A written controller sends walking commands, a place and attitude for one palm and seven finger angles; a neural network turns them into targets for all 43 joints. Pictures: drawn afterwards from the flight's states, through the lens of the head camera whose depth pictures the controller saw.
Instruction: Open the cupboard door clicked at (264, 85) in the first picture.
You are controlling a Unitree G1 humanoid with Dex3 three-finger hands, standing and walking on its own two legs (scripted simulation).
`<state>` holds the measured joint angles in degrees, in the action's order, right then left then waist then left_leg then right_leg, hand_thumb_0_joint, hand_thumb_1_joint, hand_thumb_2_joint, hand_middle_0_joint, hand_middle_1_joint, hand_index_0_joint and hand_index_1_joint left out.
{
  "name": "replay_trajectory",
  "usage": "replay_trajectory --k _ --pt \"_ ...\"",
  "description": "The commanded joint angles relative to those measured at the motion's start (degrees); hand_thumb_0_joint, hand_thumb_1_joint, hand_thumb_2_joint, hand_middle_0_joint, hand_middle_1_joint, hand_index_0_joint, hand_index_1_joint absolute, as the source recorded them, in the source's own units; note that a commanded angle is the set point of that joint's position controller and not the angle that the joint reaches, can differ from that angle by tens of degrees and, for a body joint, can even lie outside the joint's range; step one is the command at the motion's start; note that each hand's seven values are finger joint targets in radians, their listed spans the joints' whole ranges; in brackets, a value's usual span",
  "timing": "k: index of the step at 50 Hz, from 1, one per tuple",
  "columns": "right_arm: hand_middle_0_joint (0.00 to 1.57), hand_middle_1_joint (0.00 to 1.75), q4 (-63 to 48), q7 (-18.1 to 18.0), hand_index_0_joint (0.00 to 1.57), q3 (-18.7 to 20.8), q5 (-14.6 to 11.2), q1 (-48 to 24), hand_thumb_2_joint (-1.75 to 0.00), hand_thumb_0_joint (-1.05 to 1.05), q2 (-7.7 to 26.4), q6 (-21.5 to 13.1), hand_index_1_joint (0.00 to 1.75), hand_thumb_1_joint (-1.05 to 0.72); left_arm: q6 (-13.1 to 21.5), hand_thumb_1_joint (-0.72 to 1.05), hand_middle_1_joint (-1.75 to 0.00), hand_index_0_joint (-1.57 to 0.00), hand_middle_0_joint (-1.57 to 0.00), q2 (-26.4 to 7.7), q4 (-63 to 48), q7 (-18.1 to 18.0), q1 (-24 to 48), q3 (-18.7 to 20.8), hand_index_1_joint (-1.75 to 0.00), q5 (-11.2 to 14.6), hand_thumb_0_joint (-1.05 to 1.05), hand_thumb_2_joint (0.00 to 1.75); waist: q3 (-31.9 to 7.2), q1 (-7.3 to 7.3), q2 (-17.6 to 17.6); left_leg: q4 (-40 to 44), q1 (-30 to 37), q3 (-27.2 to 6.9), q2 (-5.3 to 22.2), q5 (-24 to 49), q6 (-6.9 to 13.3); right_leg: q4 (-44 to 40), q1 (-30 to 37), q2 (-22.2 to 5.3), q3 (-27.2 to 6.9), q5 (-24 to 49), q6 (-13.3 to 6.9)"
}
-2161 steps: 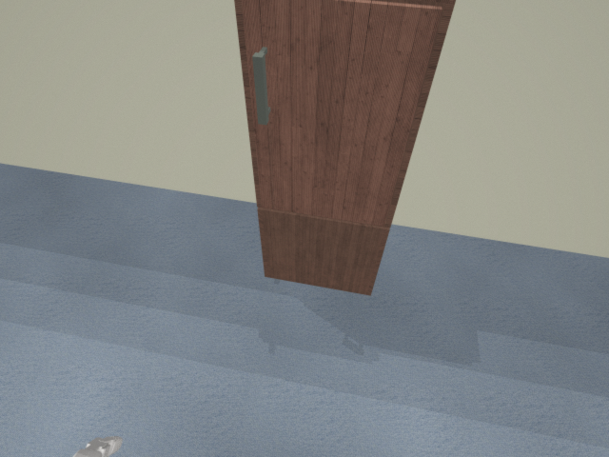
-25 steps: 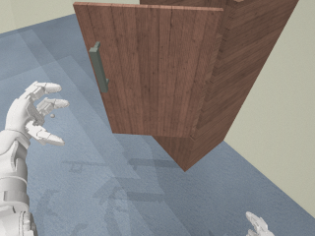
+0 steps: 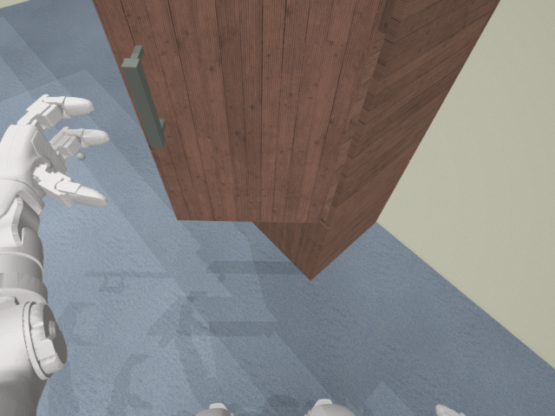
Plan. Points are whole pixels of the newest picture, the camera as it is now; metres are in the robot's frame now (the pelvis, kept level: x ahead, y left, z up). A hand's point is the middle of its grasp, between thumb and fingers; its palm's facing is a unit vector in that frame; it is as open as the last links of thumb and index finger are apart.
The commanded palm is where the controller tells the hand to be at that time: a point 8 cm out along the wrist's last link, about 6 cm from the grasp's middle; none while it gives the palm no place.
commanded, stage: move the hooked fingers beside the handle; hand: left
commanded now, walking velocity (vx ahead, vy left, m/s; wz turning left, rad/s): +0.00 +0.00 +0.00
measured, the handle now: (148, 99) +0.57 +0.20 +0.10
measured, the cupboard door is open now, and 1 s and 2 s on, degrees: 48 48 48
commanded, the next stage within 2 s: slide the fingers in behind the handle in 1.42 s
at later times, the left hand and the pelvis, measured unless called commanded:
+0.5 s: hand (92, 119) +0.51 +0.27 +0.12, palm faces -0.03 -1.00 -0.01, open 14.0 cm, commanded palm +0.50 +0.31 +0.11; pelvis +0.01 +0.01 -0.01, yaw -1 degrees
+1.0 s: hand (98, 113) +0.54 +0.27 +0.10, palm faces -0.02 -1.00 +0.00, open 14.0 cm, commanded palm +0.52 +0.31 +0.10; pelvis +0.02 +0.01 -0.01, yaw -2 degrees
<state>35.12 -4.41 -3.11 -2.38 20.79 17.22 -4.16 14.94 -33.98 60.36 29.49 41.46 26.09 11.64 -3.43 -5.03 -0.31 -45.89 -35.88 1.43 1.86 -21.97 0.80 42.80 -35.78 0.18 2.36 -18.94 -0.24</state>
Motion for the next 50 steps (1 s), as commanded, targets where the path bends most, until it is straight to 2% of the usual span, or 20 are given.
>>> replay_trajectory --k 1,3,5,8,9,11,18,20,22,24,27,29,31,34,36,39,42,45,49,50 --pt "0.2 0.3 -4.6 -0.6 0.2 4.1 0.2 6.0 -0.9 0.0 10.1 -0.2 0.3 -0.9 3.9 -0.5 -1.2 -0.3 -0.3 -22.0 -8.0 0.0 25.7 4.9 -1.2 0.4 0.0 0.3 -20.8 -0.44 -4.6 4.7 8.0 -1.8 -1.3 16.3 0.9 -3.1 10.2 1.3 -1.7 16.7 -0.9" --pt "0.2 0.3 -4.6 -0.5 0.2 4.1 0.2 6.4 -0.9 0.0 10.1 0.2 0.3 -0.9 4.3 -0.5 -1.2 -0.3 -0.3 -21.1 -7.7 0.2 27.5 3.3 -1.2 -0.4 0.0 0.3 -20.7 -1.03 -5.5 4.6 8.2 -2.1 -1.2 16.2 1.0 -3.0 8.7 1.4 -1.6 15.9 -1.0" --pt "0.2 0.3 -4.2 -0.6 0.2 4.3 0.5 7.3 -0.9 0.0 10.2 0.7 0.3 -0.9 5.0 -0.5 -1.2 -0.3 -0.3 -22.1 -8.6 0.6 29.4 3.9 -1.2 -0.2 0.0 0.3 -24.5 -1.09 -7.6 3.8 11.1 -2.5 -1.0 18.8 0.7 -2.4 8.2 1.6 -1.4 16.9 -1.2" --pt "0.2 0.3 -3.4 -0.5 0.2 4.1 0.5 8.0 -0.9 0.0 10.3 1.3 0.3 -0.9 4.4 -0.5 -1.2 -0.3 -0.3 -19.9 -5.3 1.1 31.4 1.5 -1.2 -0.5 0.0 0.3 -22.4 -2.56 -7.2 3.6 10.4 -2.9 -0.8 17.3 0.7 -2.6 5.5 1.7 -1.0 14.8 -1.1" --pt "0.2 0.3 -3.4 -0.7 0.2 4.1 0.7 8.4 -0.9 0.0 10.4 1.5 0.3 -0.9 4.4 -0.5 -1.2 -0.3 -0.3 -20.3 -5.1 1.2 32.3 2.1 -1.2 0.0 0.0 0.3 -22.8 -2.74 -5.6 3.2 10.4 -3.0 -0.8 18.6 0.9 -2.4 5.9 2.0 -0.9 15.8 -1.2" --pt "0.2 0.3 -2.9 -0.5 0.2 4.0 0.8 9.1 -0.9 0.0 10.6 2.2 0.3 -0.9 3.8 -0.5 -1.2 -0.3 -0.3 -21.7 -3.3 1.2 32.6 2.5 -1.2 -0.8 0.0 0.3 -23.4 -2.63 -7.9 3.0 10.2 -3.0 -0.8 18.8 0.7 -2.3 5.0 1.7 -1.0 15.8 -1.1" --pt "0.2 0.3 -2.4 -0.2 0.2 3.8 1.2 11.2 -0.9 0.0 11.0 3.9 0.3 -0.9 3.7 -0.5 -1.2 -0.3 -0.3 -25.5 -1.5 -0.3 37.6 3.4 -1.2 -3.0 0.0 0.3 -23.9 -4.07 -7.7 1.9 8.7 -3.4 -0.5 19.8 0.8 -1.8 3.9 2.0 -1.0 16.1 -1.0" --pt "0.2 0.3 -2.5 -0.2 0.2 3.9 1.4 12.0 -0.9 0.0 11.1 4.4 0.3 -0.9 4.2 -0.5 -1.2 -0.3 -0.3 -26.9 -2.7 -0.5 39.2 4.3 -1.2 -3.2 0.0 0.3 -26.8 -3.99 -9.5 1.3 10.9 -3.7 -0.3 23.0 0.5 -1.2 3.6 2.2 -0.8 17.7 -1.0" --pt "0.2 0.3 -2.5 0.1 0.2 4.0 1.6 12.5 -0.9 0.0 10.8 4.9 0.3 -0.9 4.1 -0.5 -1.2 -0.3 -0.3 -25.5 -2.4 -0.6 39.3 3.1 -1.2 -3.9 0.0 0.3 -27.2 -4.17 -12.0 0.8 12.8 -3.9 -0.1 24.3 0.2 -1.1 1.6 2.3 -0.5 17.2 -1.1" --pt "0.2 0.3 -2.4 0.2 0.2 3.9 1.8 13.4 -0.9 0.0 10.9 5.3 0.3 -0.9 3.8 -0.5 -1.2 -0.3 -0.3 -24.4 -1.1 -0.8 39.4 2.7 -1.2 -3.5 0.0 0.3 -26.9 -4.82 -10.2 0.6 13.3 -4.3 0.2 26.3 0.2 -0.9 0.6 2.7 0.0 17.4 -1.2" --pt "0.2 0.3 -2.4 0.2 0.2 3.7 1.8 14.1 -0.9 0.0 11.4 6.0 0.3 -0.9 2.5 -0.5 -1.2 -0.3 -0.3 -28.4 1.8 -1.1 40.6 4.7 -1.2 -4.5 0.0 0.3 -25.8 -5.04 -8.4 0.6 9.1 -4.1 0.0 23.3 0.7 -1.1 2.3 2.5 -0.5 17.6 -0.8" --pt "0.2 0.3 -2.5 0.2 0.2 3.6 2.0 14.5 -0.9 0.0 11.2 6.3 0.3 -0.9 2.7 -0.5 -1.2 -0.3 -0.3 -27.0 0.8 -1.5 43.0 3.1 -1.2 -5.1 0.0 0.3 -26.1 -5.88 -10.6 0.2 10.5 -4.1 0.0 24.9 0.6 -0.9 0.8 2.7 -0.3 18.0 -1.0" --pt "0.2 0.3 -2.3 0.4 0.2 3.5 2.1 15.3 -0.9 0.0 11.4 6.8 0.3 -0.9 2.8 -0.5 -1.2 -0.3 -0.3 -30.2 2.0 -1.8 43.1 5.0 -1.2 -5.9 0.0 0.3 -27.3 -5.77 -10.0 -0.4 10.0 -4.3 0.2 25.2 0.5 -0.7 1.0 2.8 -0.4 18.2 -0.9" --pt "0.2 0.3 -2.9 0.5 0.2 3.3 2.2 15.5 -0.9 0.0 11.2 7.1 0.3 -0.9 2.6 -0.5 -1.2 -0.3 -0.3 -27.4 3.6 -1.5 41.2 3.4 -1.2 -5.6 0.0 0.3 -25.7 -6.04 -10.7 -0.3 9.4 -3.9 0.2 24.9 0.6 -0.7 0.2 2.9 -0.2 17.9 -1.1" --pt "0.2 0.3 -3.1 0.6 0.2 3.6 2.3 15.9 -0.9 0.0 11.5 7.5 0.3 -0.9 2.8 -0.5 -1.2 -0.3 -0.3 -30.9 2.1 -1.2 40.5 6.0 -1.2 -5.7 0.0 0.3 -28.9 -5.07 -9.8 -0.8 9.4 -3.8 0.3 25.5 0.6 -0.4 2.3 2.9 -0.5 19.2 -0.9" --pt "0.2 0.3 -3.7 0.9 0.2 3.7 2.3 16.0 -0.9 0.0 11.1 7.9 0.3 -0.9 3.1 -0.5 -1.2 -0.3 -0.3 -28.2 0.0 -0.9 40.2 4.5 -1.2 -5.2 0.0 0.3 -29.0 -5.14 -11.8 -0.9 11.2 -3.9 0.3 28.1 0.4 -0.1 1.3 3.1 0.0 20.1 -1.1" --pt "0.2 0.3 -3.6 1.0 0.2 3.8 2.2 15.9 -0.9 0.0 11.3 8.4 0.3 -0.9 2.9 -0.5 -1.2 -0.3 -0.3 -30.0 0.0 -0.8 39.8 6.0 -1.2 -4.8 0.0 0.3 -28.3 -5.33 -9.5 -1.1 9.4 -3.5 0.4 26.4 0.8 -0.5 2.2 3.2 -0.3 20.3 -0.7" --pt "0.2 0.3 -3.7 1.1 0.2 3.9 2.3 15.9 -0.9 0.0 11.1 8.8 0.3 -0.9 3.6 -0.5 -1.2 -0.3 -0.3 -31.5 -3.3 -1.2 40.2 7.2 -1.2 -5.1 0.0 0.3 -31.2 -4.49 -13.3 -1.5 11.9 -3.7 0.3 30.0 0.4 0.2 2.7 3.2 -0.3 22.4 -1.0" --pt "0.2 0.3 -3.5 1.2 0.2 3.9 2.2 15.4 -0.9 0.0 10.8 8.9 0.3 -0.9 3.4 -0.5 -1.2 -0.3 -0.3 -27.1 -2.2 -1.2 39.7 4.3 -1.2 -4.6 0.0 0.3 -27.8 -5.66 -11.6 -1.6 12.0 -3.8 0.5 29.2 0.6 -0.3 0.5 3.4 0.1 20.9 -1.0" --pt "0.2 0.3 -3.2 1.2 0.2 4.0 2.1 15.3 -0.9 0.0 10.9 9.0 0.3 -0.9 3.3 -0.5 -1.2 -0.3 -0.3 -27.3 -2.4 -1.2 40.6 4.2 -1.2 -4.6 0.0 0.3 -28.0 -5.65 -13.0 -1.5 12.6 -4.0 0.5 29.3 0.4 -0.4 -0.1 3.3 0.0 20.5 -0.9"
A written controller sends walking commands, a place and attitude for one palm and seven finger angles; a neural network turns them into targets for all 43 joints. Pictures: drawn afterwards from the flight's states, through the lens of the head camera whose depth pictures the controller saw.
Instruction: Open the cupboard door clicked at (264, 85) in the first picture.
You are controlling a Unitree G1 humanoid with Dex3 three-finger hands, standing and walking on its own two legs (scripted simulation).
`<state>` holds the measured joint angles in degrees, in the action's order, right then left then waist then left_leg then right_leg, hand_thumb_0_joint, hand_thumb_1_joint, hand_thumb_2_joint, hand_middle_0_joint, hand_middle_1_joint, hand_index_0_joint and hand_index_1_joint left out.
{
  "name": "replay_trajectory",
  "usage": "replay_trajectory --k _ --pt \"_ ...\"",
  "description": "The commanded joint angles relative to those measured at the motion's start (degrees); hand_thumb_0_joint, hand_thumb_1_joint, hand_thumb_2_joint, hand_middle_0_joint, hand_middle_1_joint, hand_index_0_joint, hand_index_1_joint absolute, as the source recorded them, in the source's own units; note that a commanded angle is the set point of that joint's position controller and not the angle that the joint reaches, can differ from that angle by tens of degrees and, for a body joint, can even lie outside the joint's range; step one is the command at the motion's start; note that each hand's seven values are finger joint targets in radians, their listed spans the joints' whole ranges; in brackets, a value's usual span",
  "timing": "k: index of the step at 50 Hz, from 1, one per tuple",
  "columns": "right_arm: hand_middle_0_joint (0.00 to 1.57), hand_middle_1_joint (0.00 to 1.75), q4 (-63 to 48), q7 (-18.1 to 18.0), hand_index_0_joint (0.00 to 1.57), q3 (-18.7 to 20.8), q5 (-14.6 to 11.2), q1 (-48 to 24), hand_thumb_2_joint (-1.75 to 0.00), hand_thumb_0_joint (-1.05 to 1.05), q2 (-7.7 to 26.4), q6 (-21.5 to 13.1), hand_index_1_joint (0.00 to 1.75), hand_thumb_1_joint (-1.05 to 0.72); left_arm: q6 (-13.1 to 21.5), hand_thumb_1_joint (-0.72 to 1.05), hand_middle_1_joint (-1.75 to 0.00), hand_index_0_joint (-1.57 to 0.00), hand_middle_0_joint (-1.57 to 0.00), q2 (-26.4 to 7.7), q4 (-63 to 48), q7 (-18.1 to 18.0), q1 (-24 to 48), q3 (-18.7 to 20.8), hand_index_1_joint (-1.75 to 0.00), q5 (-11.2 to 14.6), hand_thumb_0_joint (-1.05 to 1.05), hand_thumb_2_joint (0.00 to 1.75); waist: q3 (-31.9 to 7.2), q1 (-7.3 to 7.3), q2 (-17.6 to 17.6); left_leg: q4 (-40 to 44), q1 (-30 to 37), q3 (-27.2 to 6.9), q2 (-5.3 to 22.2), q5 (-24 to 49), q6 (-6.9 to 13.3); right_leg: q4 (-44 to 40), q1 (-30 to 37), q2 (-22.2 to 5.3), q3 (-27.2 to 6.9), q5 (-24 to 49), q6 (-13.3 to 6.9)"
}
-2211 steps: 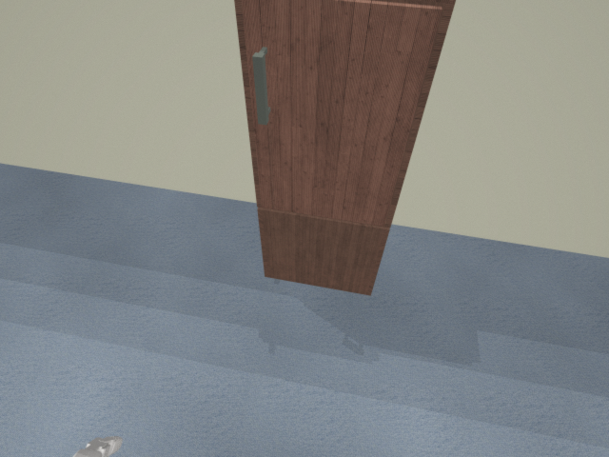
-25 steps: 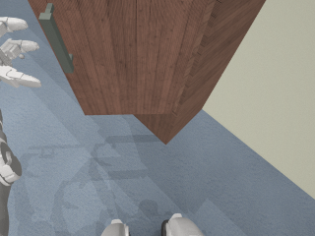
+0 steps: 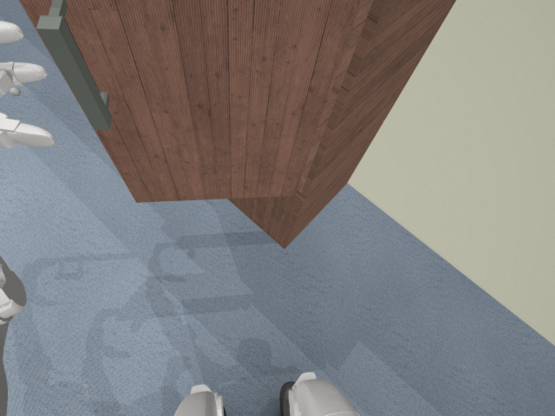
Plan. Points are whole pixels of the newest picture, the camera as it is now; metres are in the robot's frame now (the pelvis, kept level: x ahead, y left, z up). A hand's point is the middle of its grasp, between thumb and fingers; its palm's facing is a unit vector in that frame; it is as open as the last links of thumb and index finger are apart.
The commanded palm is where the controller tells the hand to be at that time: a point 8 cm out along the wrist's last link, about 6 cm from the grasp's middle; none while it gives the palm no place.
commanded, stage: move the hooked fingers beside the handle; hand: left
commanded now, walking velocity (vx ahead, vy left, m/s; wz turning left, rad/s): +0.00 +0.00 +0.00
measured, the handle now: (83, 70) +0.55 +0.21 +0.11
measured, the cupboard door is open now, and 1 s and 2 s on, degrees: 48 48 48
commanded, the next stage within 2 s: slide the fingers in behind the handle in 0.42 s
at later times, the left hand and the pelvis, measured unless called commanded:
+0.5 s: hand (28, 90) +0.51 +0.26 +0.12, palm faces +0.01 -1.00 -0.01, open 14.0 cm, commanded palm +0.49 +0.31 +0.11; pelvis +0.00 -0.01 +0.00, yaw +1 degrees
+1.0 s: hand (38, 93) +0.51 +0.25 +0.12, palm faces +0.04 -1.00 -0.01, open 14.2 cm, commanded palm +0.49 +0.27 +0.11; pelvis +0.00 +0.00 +0.00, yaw +1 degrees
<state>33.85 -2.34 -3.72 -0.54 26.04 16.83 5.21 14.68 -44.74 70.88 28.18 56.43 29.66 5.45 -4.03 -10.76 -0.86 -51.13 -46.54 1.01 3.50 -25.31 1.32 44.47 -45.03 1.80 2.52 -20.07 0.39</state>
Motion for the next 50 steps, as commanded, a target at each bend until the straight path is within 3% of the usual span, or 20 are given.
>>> replay_trajectory --k 1,2,5,8,12,14,15,17,18,22,25,28,30,33,36,39,42,46,48,50 --pt "0.2 0.3 -1.9 -0.9 0.2 4.6 0.3 10.2 -0.9 0.0 11.3 -0.4 0.3 -0.9 3.3 -0.5 -1.2 -0.3 -0.3 -16.1 -12.4 0.1 24.7 0.5 -1.2 1.5 0.0 0.3 -27.5 0.21 -12.2 3.7 23.5 -3.7 -1.1 32.9 -0.2 -2.1 9.2 1.7 0.0 21.7 -1.6" --pt "0.2 0.3 -1.8 -0.9 0.2 4.7 0.3 10.2 -0.9 0.0 11.3 -0.4 0.3 -0.9 3.2 -0.5 -1.2 -0.3 -0.3 -16.1 -12.6 0.0 24.3 0.6 -1.2 1.6 0.0 0.3 -27.6 0.13 -11.0 3.7 23.6 -3.8 -1.0 33.1 -0.1 -2.1 9.3 1.7 0.0 21.8 -1.5" --pt "0.2 0.3 -1.6 -0.8 0.2 4.8 0.5 10.0 -0.9 0.0 11.1 -0.5 0.3 -0.9 3.7 -0.5 -1.2 -0.3 -0.3 -14.7 -14.9 -0.2 25.8 -0.2 -1.2 2.1 0.0 0.3 -29.2 0.32 -13.7 3.5 26.6 -4.5 -0.8 37.1 -0.8 -1.8 8.4 1.7 0.3 22.3 -1.6" --pt "0.2 0.3 -1.6 -0.6 0.2 4.8 0.4 9.5 -0.9 0.0 10.9 -0.5 0.3 -0.9 3.1 -0.5 -1.2 -0.3 -0.3 -12.1 -12.5 -0.7 23.9 -1.3 -1.2 2.4 0.0 0.3 -26.9 -0.26 -9.9 3.5 24.4 -3.9 -0.9 34.2 -0.3 -2.2 8.7 1.7 0.3 22.0 -1.3" --pt "0.2 0.3 -2.0 -0.9 0.2 4.3 0.3 9.0 -0.9 0.0 11.0 -0.5 0.3 -0.9 2.7 -0.5 -1.2 -0.3 -0.3 -14.0 -10.7 -1.8 24.7 -1.1 -1.2 1.1 0.0 0.3 -24.4 -0.22 -9.8 3.8 20.7 -3.5 -1.3 29.6 0.0 -2.0 8.8 1.4 0.0 20.4 -1.4" --pt "0.2 0.3 -2.3 -1.0 0.2 4.2 0.4 8.9 -0.9 0.0 11.0 -0.6 0.3 -0.9 3.6 -0.5 -1.2 -0.3 -0.3 -14.0 -12.5 -2.4 27.0 -1.2 -1.2 1.0 0.0 0.3 -25.8 -0.47 -11.1 3.7 21.5 -3.7 -1.5 30.2 0.0 -1.5 8.9 1.4 -0.1 20.7 -1.7" --pt "0.2 0.3 -2.1 -1.1 0.2 4.3 0.5 9.2 -0.9 0.0 11.1 -0.7 0.3 -0.9 4.2 -0.5 -1.2 -0.3 -0.3 -15.9 -13.8 -2.6 28.0 0.1 -1.2 0.8 0.0 0.3 -28.1 -0.14 -12.1 3.4 23.1 -4.1 -1.2 31.9 -0.4 -1.2 9.2 1.3 -0.2 21.2 -1.6" --pt "0.2 0.3 -2.0 -0.8 0.2 4.4 0.4 8.9 -0.9 0.0 10.8 -0.9 0.3 -0.9 4.6 -0.5 -1.2 -0.3 -0.3 -13.9 -13.5 -2.4 27.4 -1.0 -1.2 1.2 0.0 0.3 -29.2 -0.33 -12.3 3.0 24.0 -3.8 -1.2 32.6 -0.4 -1.3 9.3 1.4 -0.3 21.9 -1.4" --pt "0.2 0.3 -2.0 -0.8 0.2 4.4 0.4 9.2 -0.9 0.0 11.0 -0.9 0.3 -0.9 4.6 -0.5 -1.2 -0.3 -0.3 -15.7 -13.5 -2.3 26.8 0.5 -1.2 1.2 0.0 0.3 -29.4 0.08 -11.0 3.0 23.2 -3.9 -1.2 32.4 -0.3 -1.2 10.2 1.4 -0.3 22.1 -1.5" --pt "0.2 0.3 -2.3 -0.8 0.2 4.2 0.2 9.0 -0.9 0.0 10.9 -0.8 0.3 -0.9 3.5 -0.5 -1.2 -0.3 -0.3 -14.5 -10.8 -1.8 24.3 -0.5 -1.2 1.2 0.0 0.3 -27.3 0.18 -9.6 3.5 20.7 -3.5 -1.4 30.5 0.0 -1.4 11.0 1.4 -0.3 22.2 -1.4" --pt "0.2 0.3 -2.8 -1.1 0.2 3.8 0.0 8.8 -0.9 0.0 11.2 -0.6 0.3 -0.9 2.9 -0.5 -1.2 -0.3 -0.3 -18.3 -9.4 -1.9 24.6 1.4 -1.2 0.7 0.0 0.3 -25.9 0.27 -7.6 3.8 15.7 -2.7 -1.9 25.5 0.7 -1.7 13.4 1.3 -0.9 21.3 -1.2" --pt "0.2 0.3 -2.7 -1.2 0.2 3.8 0.0 8.9 -0.9 0.0 11.1 -0.9 0.3 -0.9 3.2 -0.5 -1.2 -0.3 -0.3 -16.6 -9.7 -1.6 26.4 -0.6 -1.2 0.6 0.0 0.3 -24.8 -0.9 -7.5 4.0 14.6 -2.4 -2.0 22.5 1.0 -2.4 13.0 1.3 -1.4 19.6 -1.1" --pt "0.2 0.3 -2.2 -1.3 0.2 4.0 0.1 9.3 -0.9 0.0 11.1 -1.1 0.3 -0.9 4.6 -0.5 -1.2 -0.3 -0.3 -16.2 -12.5 -1.3 28.9 -1.0 -1.2 1.0 0.0 0.3 -28.0 -0.91 -11.5 3.6 18.8 -3.0 -1.8 25.6 0.5 -1.9 11.5 1.3 -1.2 20.2 -1.4" --pt "0.2 0.3 -1.2 -1.2 0.2 4.1 0.2 9.8 -0.9 0.0 11.1 -1.3 0.3 -0.9 3.9 -0.5 -1.2 -0.3 -0.3 -13.8 -9.4 -1.0 27.5 -1.8 -1.2 1.7 0.0 0.3 -26.1 -1.57 -8.9 3.5 18.3 -3.2 -1.5 24.6 0.6 -2.2 9.9 1.5 -0.8 18.6 -1.3" --pt "0.2 0.3 -1.1 -1.1 0.2 4.3 0.4 10.3 -0.9 0.0 11.2 -1.4 0.3 -0.9 3.6 -0.5 -1.2 -0.3 -0.3 -14.3 -10.5 -1.5 27.0 -1.1 -1.2 1.4 0.0 0.3 -28.2 -0.66 -10.4 3.6 19.9 -3.6 -1.5 26.3 0.4 -2.0 9.8 1.4 -0.5 18.9 -1.5" --pt "0.2 0.3 -1.3 -0.7 0.2 4.5 0.7 10.4 -0.9 0.0 10.6 -1.5 0.3 -0.9 4.1 -0.5 -1.2 -0.3 -0.3 -10.8 -14.6 -2.8 27.5 -3.0 -1.2 1.3 0.0 0.3 -29.6 -0.45 -13.7 3.5 23.4 -3.9 -1.5 30.6 0.0 -1.5 8.8 1.6 0.0 20.4 -1.8" --pt "0.2 0.3 -0.6 -0.3 0.2 4.8 0.6 10.3 -0.9 0.0 10.6 -1.3 0.3 -0.9 3.6 -0.5 -1.2 -0.3 -0.3 -7.7 -14.0 -3.6 26.5 -4.6 -1.2 1.6 0.0 0.3 -27.7 -1.05 -11.0 3.8 23.7 -4.1 -1.1 29.6 -0.1 -2.2 7.5 1.7 0.3 19.1 -1.4" --pt "0.2 0.3 0.1 -0.2 0.2 5.1 0.7 10.1 -0.9 0.0 10.6 -1.6 0.3 -0.9 4.1 -0.5 -1.2 -0.3 -0.3 -6.2 -15.3 -4.5 27.1 -5.2 -1.2 1.8 0.0 0.3 -27.8 -0.91 -11.8 4.0 25.5 -4.5 -1.1 30.3 -0.3 -2.5 7.1 1.6 0.4 18.8 -1.7" --pt "0.2 0.3 0.2 0.0 0.2 5.0 0.7 9.6 -0.9 0.0 10.3 -1.8 0.3 -0.9 3.9 -0.5 -1.2 -0.3 -0.3 -2.5 -15.2 -4.7 27.2 -7.6 -1.2 2.0 0.0 0.3 -26.3 -1.43 -12.2 4.3 25.7 -4.4 -1.1 29.8 -0.3 -2.7 6.2 1.6 0.6 18.3 -1.7" --pt "0.2 0.3 0.6 0.0 0.2 5.3 0.9 9.8 -0.9 0.0 10.4 -2.0 0.3 -0.9 4.5 -0.5 -1.2 -0.3 -0.3 -3.1 -16.6 -5.1 27.7 -6.6 -1.2 2.3 0.0 0.3 -28.5 -1.08 -11.6 3.9 27.1 -4.6 -1.0 32.2 -0.4 -2.5 7.0 1.7 0.4 19.7 -1.7"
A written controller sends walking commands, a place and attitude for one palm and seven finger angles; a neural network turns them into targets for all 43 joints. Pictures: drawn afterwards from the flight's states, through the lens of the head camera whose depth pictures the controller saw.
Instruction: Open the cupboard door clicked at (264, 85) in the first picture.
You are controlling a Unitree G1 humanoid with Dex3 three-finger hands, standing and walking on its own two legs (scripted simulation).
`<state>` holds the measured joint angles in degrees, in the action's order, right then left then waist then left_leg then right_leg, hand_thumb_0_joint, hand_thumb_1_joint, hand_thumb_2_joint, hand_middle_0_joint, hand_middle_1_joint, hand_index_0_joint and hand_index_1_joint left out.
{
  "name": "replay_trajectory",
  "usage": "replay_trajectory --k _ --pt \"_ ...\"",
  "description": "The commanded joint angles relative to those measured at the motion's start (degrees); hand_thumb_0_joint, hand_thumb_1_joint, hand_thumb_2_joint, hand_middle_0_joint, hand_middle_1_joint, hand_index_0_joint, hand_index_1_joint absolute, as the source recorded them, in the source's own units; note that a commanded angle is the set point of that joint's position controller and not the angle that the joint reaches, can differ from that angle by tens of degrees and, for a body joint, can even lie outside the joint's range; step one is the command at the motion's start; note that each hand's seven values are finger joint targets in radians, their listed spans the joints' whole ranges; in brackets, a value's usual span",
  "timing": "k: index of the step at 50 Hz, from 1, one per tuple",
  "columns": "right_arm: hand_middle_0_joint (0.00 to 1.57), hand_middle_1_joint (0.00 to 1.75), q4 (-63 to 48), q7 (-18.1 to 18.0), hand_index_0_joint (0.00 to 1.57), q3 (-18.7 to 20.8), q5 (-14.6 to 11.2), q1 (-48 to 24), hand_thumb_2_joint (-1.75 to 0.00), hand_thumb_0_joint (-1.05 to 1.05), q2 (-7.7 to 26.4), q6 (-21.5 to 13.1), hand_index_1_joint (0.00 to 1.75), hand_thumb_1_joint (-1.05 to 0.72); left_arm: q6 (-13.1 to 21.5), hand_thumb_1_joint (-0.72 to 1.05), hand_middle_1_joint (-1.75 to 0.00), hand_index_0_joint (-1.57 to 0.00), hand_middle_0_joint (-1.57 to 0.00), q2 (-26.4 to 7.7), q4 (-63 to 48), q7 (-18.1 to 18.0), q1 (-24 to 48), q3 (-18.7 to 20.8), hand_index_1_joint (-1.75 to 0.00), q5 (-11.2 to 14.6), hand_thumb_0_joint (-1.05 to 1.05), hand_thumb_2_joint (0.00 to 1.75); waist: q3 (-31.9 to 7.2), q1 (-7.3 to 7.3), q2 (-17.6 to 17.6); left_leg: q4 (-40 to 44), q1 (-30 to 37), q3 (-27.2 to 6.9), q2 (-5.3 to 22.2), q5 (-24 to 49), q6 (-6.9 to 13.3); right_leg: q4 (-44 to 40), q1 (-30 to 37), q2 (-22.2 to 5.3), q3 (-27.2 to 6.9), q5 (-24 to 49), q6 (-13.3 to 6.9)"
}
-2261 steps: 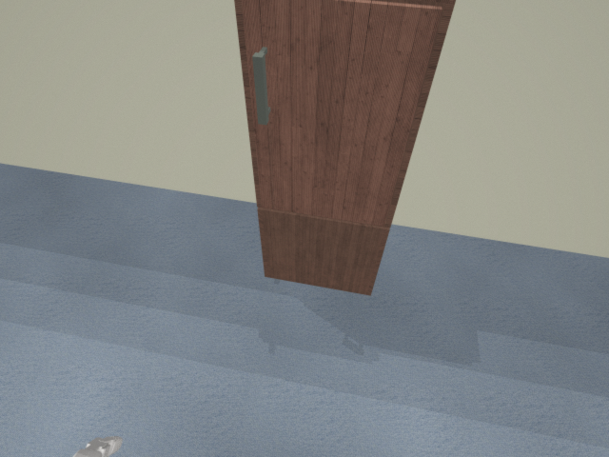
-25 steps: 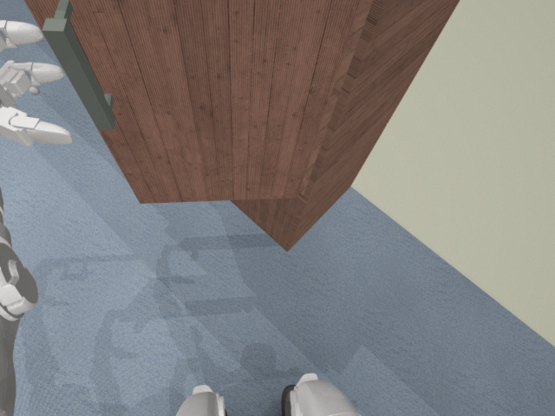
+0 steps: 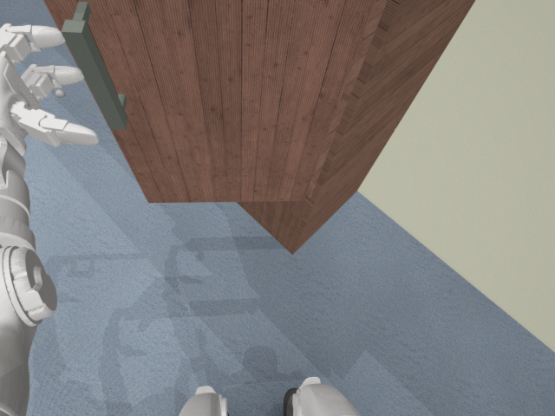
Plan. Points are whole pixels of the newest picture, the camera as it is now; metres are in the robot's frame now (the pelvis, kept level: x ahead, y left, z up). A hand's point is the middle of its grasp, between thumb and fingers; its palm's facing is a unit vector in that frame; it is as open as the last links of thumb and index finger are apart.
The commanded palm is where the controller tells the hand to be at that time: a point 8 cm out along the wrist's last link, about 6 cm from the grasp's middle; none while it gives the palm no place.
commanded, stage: slide the fingers in behind the handle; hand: left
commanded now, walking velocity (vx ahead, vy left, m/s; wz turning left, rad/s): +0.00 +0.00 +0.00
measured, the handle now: (102, 72) +0.56 +0.20 +0.11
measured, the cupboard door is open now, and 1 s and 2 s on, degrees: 48 48 47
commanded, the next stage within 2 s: close the thumb around the handle in 1.12 s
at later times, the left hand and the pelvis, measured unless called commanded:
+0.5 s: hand (66, 99) +0.51 +0.23 +0.11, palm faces +0.04 -1.00 +0.00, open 14.7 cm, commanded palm +0.49 +0.24 +0.11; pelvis +0.01 +0.00 +0.00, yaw +1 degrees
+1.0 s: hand (82, 108) +0.49 +0.21 +0.11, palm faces +0.07 -1.00 -0.01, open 15.6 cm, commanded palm +0.48 +0.21 +0.11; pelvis +0.00 +0.00 +0.00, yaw +3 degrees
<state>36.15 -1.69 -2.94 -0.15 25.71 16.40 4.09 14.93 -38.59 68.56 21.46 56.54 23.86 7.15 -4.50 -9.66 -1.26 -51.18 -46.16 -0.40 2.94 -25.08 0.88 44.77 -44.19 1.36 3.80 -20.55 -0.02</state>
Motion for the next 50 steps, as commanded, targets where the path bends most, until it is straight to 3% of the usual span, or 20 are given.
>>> replay_trajectory --k 1,3,6,8,10,14,18,21,24,25,29,31,34,35,39,40,43,45,47,50 --pt "0.2 0.3 -1.6 -0.6 0.2 4.4 0.4 9.9 -0.9 0.0 10.7 -0.9 0.3 -0.9 4.2 -0.5 -1.2 -0.3 -0.3 -9.1 -13.3 1.5 27.1 -1.1 -1.2 0.4 0.0 0.3 -27.2 -2.2 -11.2 4.0 25.9 -3.1 -0.6 31.4 0.0 -2.7 6.3 2.0 -0.9 20.4 -1.3" --pt "0.2 0.3 -1.5 -0.4 0.2 4.3 0.4 9.6 -0.9 0.0 10.5 -1.1 0.3 -0.9 4.1 -0.5 -1.2 -0.3 -0.3 -7.2 -12.2 1.4 27.2 -2.4 -1.2 0.4 0.0 0.3 -25.0 -2.64 -9.4 4.4 24.5 -3.2 -0.7 29.5 0.2 -2.9 6.3 2.0 -0.6 19.6 -1.3" --pt "0.2 0.3 -1.5 -0.4 0.2 4.3 0.5 9.2 -0.9 0.0 10.5 -1.4 0.3 -0.9 4.8 -0.5 -1.2 -0.3 -0.3 -7.1 -13.8 1.3 27.5 -2.3 -1.2 0.7 0.0 0.3 -26.9 -2.18 -11.1 4.1 25.9 -3.3 -0.8 31.5 0.0 -2.5 6.5 1.9 -0.9 20.4 -1.4" --pt "0.2 0.3 -1.4 -0.3 0.2 4.4 0.4 9.1 -0.9 0.0 10.4 -1.5 0.3 -0.9 4.4 -0.5 -1.2 -0.3 -0.3 -5.7 -12.2 1.2 26.3 -2.9 -1.2 0.9 0.0 0.3 -25.3 -2.53 -8.8 4.0 24.7 -3.1 -0.7 30.3 0.2 -2.7 6.5 1.9 -0.7 20.4 -1.3" --pt "0.2 0.3 -1.3 -0.2 0.2 4.4 0.5 8.8 -0.9 0.0 10.1 -1.8 0.3 -0.9 5.1 -0.5 -1.2 -0.3 -0.3 -4.1 -14.9 1.2 28.1 -4.0 -1.2 1.2 0.0 0.3 -27.6 -2.28 -11.9 3.8 27.4 -3.4 -0.7 33.6 -0.2 -2.2 6.2 1.9 -0.8 21.4 -1.4" --pt "0.2 0.3 -1.2 -0.1 0.2 4.5 0.4 8.5 -0.9 0.0 10.0 -2.0 0.3 -0.9 5.2 -0.5 -1.2 -0.3 -0.3 -1.5 -15.2 0.9 27.3 -5.4 -1.2 1.8 0.0 0.3 -26.8 -2.76 -9.7 3.5 27.2 -3.4 -0.7 34.0 0.0 -2.3 6.2 2.0 -0.5 21.7 -1.4" --pt "0.2 0.3 -0.8 0.0 0.2 4.6 0.4 8.1 -0.9 0.0 10.0 -1.9 0.3 -0.9 4.9 -0.5 -1.2 -0.3 -0.3 -2.0 -14.8 0.4 27.8 -5.2 -1.2 1.3 0.0 0.3 -26.2 -2.48 -9.6 3.8 26.0 -3.5 -0.8 32.5 -0.1 -2.1 6.7 1.7 -0.6 21.5 -1.4" --pt "0.2 0.3 -0.7 0.3 0.2 4.9 0.5 8.0 -0.9 0.0 9.7 -2.2 0.3 -0.9 5.3 -0.5 -1.2 -0.3 -0.3 0.4 -16.4 0.1 26.3 -6.4 -1.2 1.6 0.0 0.3 -28.6 -1.79 -11.4 3.4 29.2 -3.8 -0.6 36.3 -0.5 -1.9 6.1 1.8 -0.4 22.0 -1.5" --pt "0.2 0.3 -0.3 0.4 0.2 4.9 0.5 7.8 -0.9 0.0 9.3 -2.7 0.3 -0.9 5.3 -0.5 -1.2 -0.3 -0.3 5.5 -17.3 -0.4 29.0 -10.4 -1.2 2.1 0.0 0.3 -26.1 -3.54 -9.8 3.7 29.8 -4.4 -0.5 35.9 -0.5 -2.4 4.3 1.9 0.1 20.7 -1.5" --pt "0.2 0.3 0.0 0.4 0.2 5.1 0.6 7.9 -0.9 0.0 9.6 -2.6 0.3 -0.9 5.4 -0.5 -1.2 -0.3 -0.3 4.3 -17.4 -0.8 29.1 -9.5 -1.2 1.7 0.0 0.3 -27.4 -2.87 -11.0 3.7 30.4 -4.6 -0.5 36.4 -0.8 -2.3 4.2 1.8 -0.1 20.7 -1.4" --pt "0.2 0.3 0.5 0.7 0.2 5.0 0.7 7.8 -0.9 0.0 9.1 -3.2 0.3 -0.9 5.4 -0.5 -1.2 -0.3 -0.3 9.0 -17.5 -1.5 30.8 -13.2 -1.2 1.8 0.0 0.3 -25.9 -3.93 -11.3 3.8 30.5 -4.8 -0.8 35.3 -0.8 -2.3 3.1 1.8 0.4 19.6 -1.6" --pt "0.2 0.3 0.9 0.9 0.2 5.3 0.8 8.2 -0.9 0.0 9.5 -3.3 0.3 -0.9 5.5 -0.5 -1.2 -0.3 -0.3 6.9 -17.4 -1.9 29.8 -11.2 -1.2 1.5 0.0 0.3 -28.6 -3.09 -10.0 3.6 31.2 -5.1 -0.7 36.3 -1.0 -2.0 4.3 1.8 0.2 20.6 -1.6" --pt "0.2 0.3 0.9 1.2 0.2 5.2 0.7 7.5 -0.9 0.0 8.9 -3.8 0.3 -0.9 5.9 -0.5 -1.2 -0.3 -0.3 11.8 -18.4 -1.9 30.7 -15.0 -1.2 1.9 0.0 0.3 -27.1 -3.76 -11.4 3.7 31.9 -5.0 -0.8 36.4 -1.0 -2.3 3.5 1.7 0.5 19.9 -1.7" --pt "0.2 0.3 1.3 1.2 0.2 5.4 0.8 7.4 -0.9 0.0 9.2 -3.8 0.3 -0.9 6.0 -0.5 -1.2 -0.3 -0.3 10.1 -18.7 -2.3 30.2 -13.5 -1.2 1.8 0.0 0.3 -28.0 -3.12 -11.6 3.6 32.2 -5.1 -0.8 36.1 -1.1 -2.3 3.6 1.7 0.3 19.9 -1.7" --pt "0.2 0.3 1.6 1.3 0.2 5.3 0.8 7.1 -0.9 0.0 8.8 -4.4 0.3 -0.9 6.5 -0.5 -1.2 -0.3 -0.3 14.7 -19.2 -3.0 32.3 -17.3 -1.2 1.9 0.0 0.3 -26.0 -4.16 -11.5 3.9 33.0 -5.8 -0.8 36.2 -1.3 -2.4 1.7 1.7 0.7 18.4 -1.7" --pt "0.2 0.3 2.2 1.3 0.2 5.5 1.0 7.3 -0.9 0.0 9.2 -4.4 0.3 -0.9 6.7 -0.5 -1.2 -0.3 -0.3 11.5 -18.9 -3.5 32.2 -14.9 -1.2 1.4 0.0 0.3 -27.0 -3.47 -11.3 4.0 33.2 -6.2 -0.6 36.6 -1.7 -2.2 2.0 1.7 0.7 18.4 -1.7" --pt "0.2 0.3 2.1 1.5 0.2 5.4 0.9 7.0 -0.9 0.0 8.8 -4.7 0.3 -0.9 7.0 -0.5 -1.2 -0.3 -0.3 12.7 -19.3 -4.1 32.0 -15.7 -1.2 1.1 0.0 0.3 -28.1 -3.46 -10.4 4.0 32.6 -5.5 -1.0 35.5 -1.3 -2.3 3.4 1.6 0.4 19.5 -1.6" --pt "0.2 0.3 2.2 1.5 0.2 5.3 0.9 6.9 -0.9 0.0 8.9 -4.7 0.3 -0.9 7.7 -0.5 -1.2 -0.3 -0.3 10.4 -19.7 -4.5 32.3 -14.3 -1.2 0.7 0.0 0.3 -28.4 -2.98 -11.0 3.9 32.4 -5.7 -1.1 36.2 -1.4 -1.9 3.8 1.6 0.3 19.8 -1.7" --pt "0.2 0.3 2.1 1.4 0.2 5.1 0.8 6.3 -0.9 0.0 8.7 -4.9 0.3 -0.9 7.7 -0.5 -1.2 -0.3 -0.3 12.8 -18.2 -4.4 32.4 -16.2 -1.2 0.4 0.0 0.3 -26.0 -3.76 -9.6 4.3 31.0 -5.5 -1.1 33.3 -1.2 -2.2 3.2 1.5 0.4 18.6 -1.6" --pt "0.2 0.3 2.1 1.2 0.2 5.2 0.8 6.4 -0.9 0.0 9.1 -5.2 0.3 -0.9 8.2 -0.5 -1.2 -0.3 -0.3 9.8 -18.5 -4.6 32.7 -13.6 -1.2 0.7 0.0 0.3 -27.9 -3.12 -10.2 4.2 31.3 -5.4 -1.4 32.3 -0.9 -2.2 4.2 1.5 0.1 18.7 -1.7"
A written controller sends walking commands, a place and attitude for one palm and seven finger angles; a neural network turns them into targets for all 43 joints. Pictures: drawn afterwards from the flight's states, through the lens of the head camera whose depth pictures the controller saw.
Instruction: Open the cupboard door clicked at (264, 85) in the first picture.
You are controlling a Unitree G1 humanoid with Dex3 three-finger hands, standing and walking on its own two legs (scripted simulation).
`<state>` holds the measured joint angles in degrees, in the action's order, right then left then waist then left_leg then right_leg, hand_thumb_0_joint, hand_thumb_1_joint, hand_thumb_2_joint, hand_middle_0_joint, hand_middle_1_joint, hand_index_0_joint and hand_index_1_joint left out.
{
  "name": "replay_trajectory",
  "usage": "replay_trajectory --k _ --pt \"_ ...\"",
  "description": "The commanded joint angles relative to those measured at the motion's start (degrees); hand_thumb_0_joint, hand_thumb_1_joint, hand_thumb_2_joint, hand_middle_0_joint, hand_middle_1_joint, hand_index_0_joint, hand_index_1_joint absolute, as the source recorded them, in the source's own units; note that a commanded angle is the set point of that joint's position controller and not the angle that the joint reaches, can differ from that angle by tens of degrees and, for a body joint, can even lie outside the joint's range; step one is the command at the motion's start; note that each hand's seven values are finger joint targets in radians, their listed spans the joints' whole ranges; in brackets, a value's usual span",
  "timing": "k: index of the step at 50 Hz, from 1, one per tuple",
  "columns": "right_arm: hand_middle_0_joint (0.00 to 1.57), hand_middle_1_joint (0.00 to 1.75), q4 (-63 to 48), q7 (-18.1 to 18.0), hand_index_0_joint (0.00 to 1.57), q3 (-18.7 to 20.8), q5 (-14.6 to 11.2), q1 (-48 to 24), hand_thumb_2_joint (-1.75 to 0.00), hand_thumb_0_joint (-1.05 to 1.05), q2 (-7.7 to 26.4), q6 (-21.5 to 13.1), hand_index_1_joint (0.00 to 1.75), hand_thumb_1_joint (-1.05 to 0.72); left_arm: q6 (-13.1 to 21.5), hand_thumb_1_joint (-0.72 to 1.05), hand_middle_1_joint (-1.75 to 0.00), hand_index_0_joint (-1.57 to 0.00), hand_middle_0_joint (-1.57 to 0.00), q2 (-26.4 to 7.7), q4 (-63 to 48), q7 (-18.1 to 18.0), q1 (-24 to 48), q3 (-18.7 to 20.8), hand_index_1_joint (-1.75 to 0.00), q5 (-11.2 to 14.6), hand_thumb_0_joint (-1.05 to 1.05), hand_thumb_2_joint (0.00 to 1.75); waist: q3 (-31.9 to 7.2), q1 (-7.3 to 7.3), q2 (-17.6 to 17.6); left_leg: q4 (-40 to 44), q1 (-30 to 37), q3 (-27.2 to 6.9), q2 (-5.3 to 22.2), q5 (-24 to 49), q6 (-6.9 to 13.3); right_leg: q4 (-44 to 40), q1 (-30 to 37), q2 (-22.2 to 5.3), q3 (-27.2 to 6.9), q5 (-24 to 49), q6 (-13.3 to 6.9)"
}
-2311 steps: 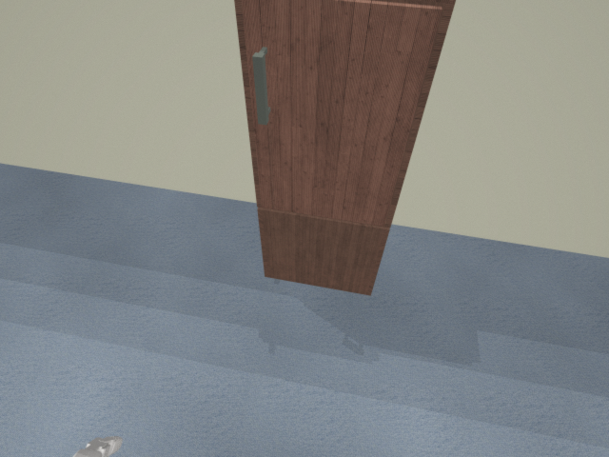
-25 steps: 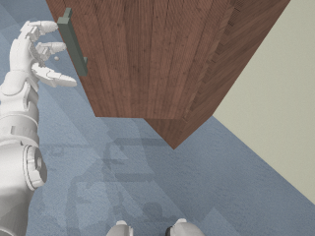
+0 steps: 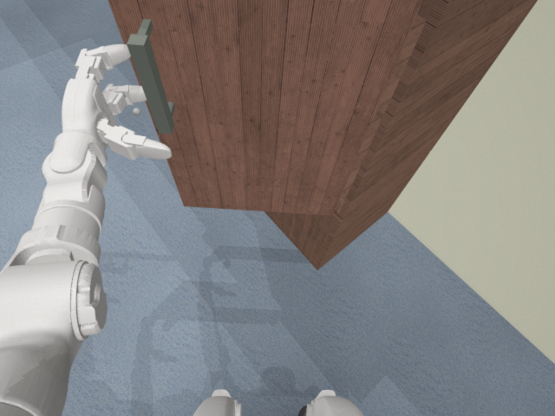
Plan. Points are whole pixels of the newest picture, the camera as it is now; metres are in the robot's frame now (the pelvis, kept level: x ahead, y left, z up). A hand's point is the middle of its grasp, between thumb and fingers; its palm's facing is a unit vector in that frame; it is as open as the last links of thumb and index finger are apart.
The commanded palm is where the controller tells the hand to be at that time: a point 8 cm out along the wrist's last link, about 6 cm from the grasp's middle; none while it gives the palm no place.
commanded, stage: slide the fingers in behind the handle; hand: left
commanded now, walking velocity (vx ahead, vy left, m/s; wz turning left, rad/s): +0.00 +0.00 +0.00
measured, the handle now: (157, 81) +0.57 +0.17 +0.11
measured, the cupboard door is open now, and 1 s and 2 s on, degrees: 48 47 75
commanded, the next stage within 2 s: close the thumb around the handle in 0.12 s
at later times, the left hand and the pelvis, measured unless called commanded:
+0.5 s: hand (168, 102) +0.52 +0.15 +0.11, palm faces -0.08 -1.00 -0.01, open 11.8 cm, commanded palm +0.50 +0.19 +0.11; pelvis -0.01 -0.01 +0.00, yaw -3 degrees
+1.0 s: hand (169, 103) +0.52 +0.15 +0.11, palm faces -0.07 -1.00 -0.01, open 5.4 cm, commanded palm +0.50 +0.19 +0.11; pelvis +0.00 +0.00 +0.00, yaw -3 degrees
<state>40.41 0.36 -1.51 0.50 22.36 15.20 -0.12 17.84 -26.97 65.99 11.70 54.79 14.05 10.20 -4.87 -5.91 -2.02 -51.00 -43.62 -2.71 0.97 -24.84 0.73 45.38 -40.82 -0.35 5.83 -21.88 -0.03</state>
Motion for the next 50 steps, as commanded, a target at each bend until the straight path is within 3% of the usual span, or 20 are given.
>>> replay_trajectory --k 1,3,6,8,9,10,12,15,17,21,24,28,30,32,34,36,40,42,45,50 --pt "0.2 0.3 -2.3 -0.9 0.2 3.5 0.0 9.5 -0.9 0.0 10.2 -1.0 0.3 -0.9 5.1 -0.5 -1.2 -0.3 -0.3 -1.6 -14.9 5.4 34.3 -3.9 -1.2 -2.1 0.0 0.3 -26.8 -6.96 -8.1 4.1 27.5 -2.8 0.4 31.1 -0.6 -2.9 1.6 3.2 -2.1 20.4 -1.7" --pt "0.2 0.3 -2.4 -1.3 0.2 3.2 -0.3 9.1 -0.9 0.0 10.5 -0.9 0.3 -0.9 3.9 -0.5 -1.2 -0.3 -0.3 -5.3 -9.9 5.1 32.4 0.4 -1.2 -1.3 0.0 0.3 -23.0 -6.55 -4.3 4.9 21.9 -1.9 0.0 24.6 -0.1 -3.2 3.0 3.1 -2.1 18.7 -1.7" --pt "0.2 0.3 -3.4 -1.6 0.2 2.6 -0.2 9.2 -0.9 0.0 10.5 -1.1 0.3 -0.9 3.3 -0.5 -1.2 -0.3 -0.3 -9.0 -7.7 4.0 32.6 3.4 -1.2 -2.2 0.0 0.3 -22.2 -6.01 -5.0 5.1 18.3 -1.2 -0.3 22.2 0.3 -2.7 3.9 2.7 -2.7 18.3 -1.6" --pt "0.2 0.3 -4.4 -1.7 0.2 2.4 -0.1 9.8 -0.9 0.0 10.7 -0.9 0.3 -0.9 3.1 -0.5 -1.2 -0.3 -0.3 -15.6 -6.8 2.5 31.7 8.5 -1.2 -3.5 0.0 0.3 -22.5 -5.05 -2.8 4.9 14.4 -0.4 -0.6 20.6 0.8 -2.5 6.9 2.6 -3.6 19.0 -1.4" --pt "0.2 0.3 -5.1 -1.7 0.2 2.3 0.1 10.1 -0.9 0.0 10.7 -0.9 0.3 -0.9 4.0 -0.5 -1.2 -0.3 -0.3 -17.4 -8.4 2.0 32.2 9.1 -1.2 -4.4 0.0 0.3 -24.4 -4.57 -4.5 4.7 14.5 -0.4 -0.8 21.7 0.9 -1.9 8.0 2.5 -3.8 20.1 -1.5" --pt "0.2 0.3 -5.7 -1.5 0.2 2.3 0.1 10.0 -0.9 0.0 10.2 -0.8 0.3 -0.9 4.5 -0.5 -1.2 -0.3 -0.3 -16.6 -9.4 2.0 31.9 8.2 -1.2 -5.5 0.0 0.3 -26.7 -4.45 -5.7 4.2 15.4 0.0 -0.8 22.5 0.8 -1.5 8.1 2.5 -4.1 21.0 -1.3" --pt "0.2 0.3 -6.2 -1.5 0.2 2.4 -0.1 10.2 -0.9 0.0 10.2 -0.6 0.3 -0.9 4.5 -0.44 -1.21 -0.3 -0.3 -16.2 -8.2 2.4 31.1 7.2 -1.21 -6.0 0.0 0.32 -25.6 -5.17 -3.9 4.2 13.9 0.5 -0.6 20.9 1.0 -1.9 8.4 2.6 -4.3 20.6 -1.0" --pt "0.2 0.3 -7.0 -2.0 0.2 2.4 -0.5 10.6 -0.9 0.0 10.9 -0.1 0.3 -0.9 3.9 -0.28 -1.22 -0.32 -0.32 -19.9 -6.6 4.0 29.7 10.2 -1.22 -4.8 0.0 0.4 -26.0 -4.79 -1.6 4.5 10.1 1.6 -0.8 18.2 1.4 -2.5 12.6 2.7 -5.3 21.4 -0.8" --pt "0.2 0.3 -7.2 -2.3 0.2 2.5 -0.7 10.7 -0.9 0.0 10.8 0.1 0.3 -0.9 3.5 -0.16 -1.24 -0.32 -0.32 -19.6 -8.3 5.1 30.8 9.5 -1.24 -4.5 0.0 0.44 -27.1 -4.86 -4.5 4.5 11.5 1.7 -0.8 18.6 1.4 -2.7 12.0 2.7 -5.5 21.7 -0.9" --pt "0.2 0.3 -6.8 -2.5 0.2 2.7 -0.6 11.6 -0.9 0.0 10.8 0.3 0.3 -0.9 3.4 0.06 -1.26 -0.34 -0.34 -18.8 -8.7 5.4 29.7 9.7 -1.26 -3.6 0.0 0.54 -27.6 -4.87 -5.7 4.6 13.9 1.3 -0.4 20.6 1.2 -2.8 10.2 3.0 -4.8 21.5 -0.9" --pt "0.2 0.3 -6.5 -2.6 0.2 2.7 -0.5 12.5 -0.9 0.0 11.0 0.5 0.3 -0.9 2.8 0.23 -1.28 -0.35 -0.35 -19.9 -8.2 4.8 29.7 10.6 -1.28 -3.5 0.0 0.61 -25.7 -5.09 -3.3 4.9 11.9 1.5 -0.5 19.3 1.6 -3.4 11.0 3.0 -5.0 21.0 -0.8" --pt "0.2 0.3 -6.6 -2.4 0.2 2.8 -0.4 12.7 -0.9 0.0 11.0 0.8 0.3 -0.9 2.5 0.45 -1.3 -0.37 -0.37 -21.1 -8.2 4.1 29.0 10.9 -1.3 -4.9 0.0 0.71 -25.6 -4.79 -4.9 5.3 12.0 1.6 -0.4 18.8 1.4 -3.6 10.6 2.9 -5.0 20.1 -0.7" --pt "0.2 0.3 -6.6 -2.4 0.2 3.0 -0.4 12.7 -0.9 0.0 10.9 0.8 0.3 -0.9 3.2 0.56 -1.31 -0.38 -0.38 -20.4 -9.7 4.1 28.8 10.5 -1.31 -4.9 0.0 0.76 -27.6 -4.6 -6.4 5.0 14.3 1.5 -0.2 21.2 1.2 -3.2 10.2 2.9 -4.8 21.5 -0.9" --pt "0.2 0.3 -6.7 -2.2 0.2 3.2 -0.4 12.7 -0.9 0.0 10.8 0.9 0.3 -0.9 2.9 0.68 -1.33 -0.38 -0.38 -17.4 -9.5 4.3 28.0 8.7 -1.33 -4.5 0.0 0.8 -26.0 -5.08 -6.3 5.0 15.6 1.4 0.0 21.7 1.0 -3.4 8.3 3.1 -4.4 21.1 -0.9" --pt "0.2 0.3 -6.7 -2.3 0.2 3.1 -0.4 12.9 -0.9 0.0 11.0 0.9 0.3 -0.9 3.0 0.79 -1.34 -0.39 -0.39 -17.7 -9.4 4.2 28.5 9.5 -1.34 -3.6 0.0 0.85 -25.7 -5.39 -3.8 5.0 15.0 1.4 -0.1 21.2 1.4 -3.6 8.8 3.3 -4.4 20.8 -0.9" --pt "0.2 0.3 -6.5 -2.2 0.2 3.3 -0.3 12.8 -0.9 0.0 11.1 0.9 0.3 -0.9 3.2 0.9 -1.35 -0.4 -0.4 -19.2 -10.7 3.9 28.7 10.9 -1.35 -3.7 0.0 0.9 -27.5 -4.66 -6.1 5.2 16.4 1.3 -0.1 22.6 1.1 -3.4 9.2 3.1 -4.5 21.8 -0.9" --pt "0.2 0.3 -6.9 -2.0 0.2 3.3 -0.3 12.5 -0.9 0.0 10.9 1.1 0.3 -0.9 3.7 0.9 -1.35 -0.4 -0.4 -18.5 -10.9 3.5 26.9 10.4 -1.35 -4.3 0.0 0.9 -27.5 -4.21 -6.0 4.9 17.2 1.2 0.0 24.4 0.9 -2.9 9.0 3.2 -4.2 22.8 -1.0" --pt "0.2 0.3 -6.9 -2.0 0.2 3.1 -0.4 12.2 -0.9 0.0 10.8 1.2 0.3 -0.9 3.2 0.9 -1.35 -0.4 -0.4 -17.4 -10.0 3.6 27.4 9.3 -1.35 -4.2 0.0 0.9 -24.9 -4.91 -4.8 5.3 15.6 1.3 0.1 23.1 0.9 -3.1 8.6 3.1 -4.1 22.1 -0.8" --pt "0.2 0.3 -6.9 -2.1 0.2 3.3 -0.3 12.0 -0.9 0.0 10.8 1.3 0.3 -0.9 3.7 0.9 -1.35 -0.4 -0.4 -17.3 -12.0 3.4 29.1 9.3 -1.35 -4.1 0.0 0.9 -27.1 -4.99 -7.2 4.7 18.5 1.0 0.2 25.9 0.7 -2.7 7.8 3.1 -4.2 23.4 -1.0" --pt "0.2 0.3 -6.9 -1.8 0.2 3.4 -0.2 11.8 -0.9 0.0 10.5 1.4 0.3 -0.9 4.1 0.9 -1.35 -0.4 -0.4 -14.9 -12.7 3.1 27.6 8.4 -1.35 -3.7 0.0 0.9 -28.2 -4.52 -7.0 4.3 20.6 0.5 0.4 29.7 0.4 -2.2 7.3 3.2 -3.7 24.8 -1.0"
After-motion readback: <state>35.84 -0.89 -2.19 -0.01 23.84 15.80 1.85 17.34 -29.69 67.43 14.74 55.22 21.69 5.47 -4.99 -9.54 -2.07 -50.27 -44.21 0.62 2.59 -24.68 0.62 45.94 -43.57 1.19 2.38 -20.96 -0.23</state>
